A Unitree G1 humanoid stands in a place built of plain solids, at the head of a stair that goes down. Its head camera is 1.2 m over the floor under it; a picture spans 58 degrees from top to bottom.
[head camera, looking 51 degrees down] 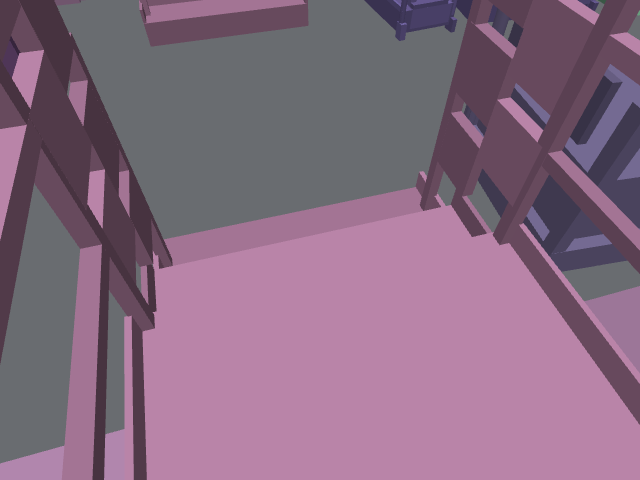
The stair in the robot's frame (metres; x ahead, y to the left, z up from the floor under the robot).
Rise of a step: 0.17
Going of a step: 0.30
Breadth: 1.30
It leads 16 degrees to the left of straight ahead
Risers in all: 3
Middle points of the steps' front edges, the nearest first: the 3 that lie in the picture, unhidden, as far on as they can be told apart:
0.85 -0.05 0.00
1.13 0.04 -0.17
1.42 0.12 -0.34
